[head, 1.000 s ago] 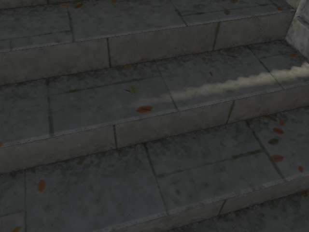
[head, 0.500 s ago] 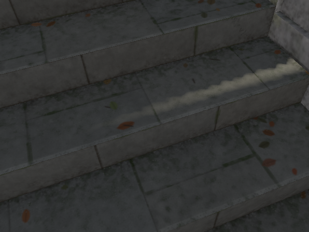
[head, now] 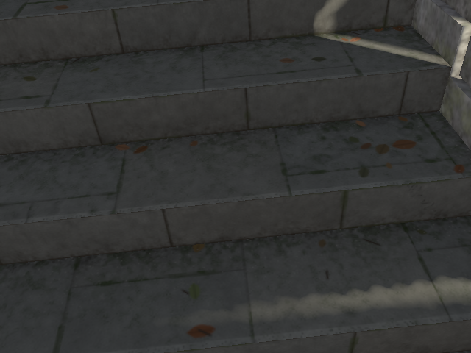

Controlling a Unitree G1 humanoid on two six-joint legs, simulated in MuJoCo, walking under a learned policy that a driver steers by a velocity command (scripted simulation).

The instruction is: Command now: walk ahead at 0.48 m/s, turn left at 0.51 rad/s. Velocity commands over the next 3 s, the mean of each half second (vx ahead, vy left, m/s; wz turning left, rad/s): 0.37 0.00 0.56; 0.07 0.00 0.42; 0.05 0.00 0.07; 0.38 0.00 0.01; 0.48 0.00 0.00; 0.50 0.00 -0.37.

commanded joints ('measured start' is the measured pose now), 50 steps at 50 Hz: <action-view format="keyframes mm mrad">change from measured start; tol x64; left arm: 1 -80 70 -13 -67 12 -10 11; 50 -64 230 76 -475 43 13 43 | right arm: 1 52 10 13 -6 -9 19 -12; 50 319 -117 -72 12 19 -10 -37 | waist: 1 -60 -93 184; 47 137 202 -139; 50 47 -572 -368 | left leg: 1 -193 21 2 185 11 -26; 15 547 -96 430 -747 -565 91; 19 1192 287 -901 -1689 -486 301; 43 1069 181 -261 -1772 78 54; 47 1178 170 -149 -1582 1194 29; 50 787 -246 -319 -610 -541 -175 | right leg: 1 -59 -209 142 -306 77 44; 11 313 -213 10 -541 430 -1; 15 229 -224 -21 -96 2247 -33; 17 66 -148 59 393 1619 -21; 18 -365 167 160 852 102 78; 37 -1309 79 382 1639 52 141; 47 -221 132 205 426 43 -23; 50 144 -265 1188 -180 920 -353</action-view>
